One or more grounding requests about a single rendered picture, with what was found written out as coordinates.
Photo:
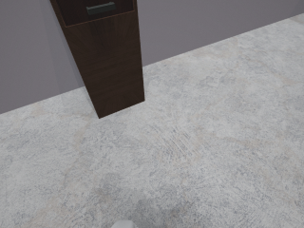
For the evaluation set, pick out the cabinet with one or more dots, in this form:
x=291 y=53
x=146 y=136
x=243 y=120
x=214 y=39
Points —
x=107 y=53

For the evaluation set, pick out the handle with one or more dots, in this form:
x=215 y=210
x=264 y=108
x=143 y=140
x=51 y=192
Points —
x=101 y=8

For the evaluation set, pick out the drawer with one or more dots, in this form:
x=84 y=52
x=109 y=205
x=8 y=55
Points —
x=74 y=11

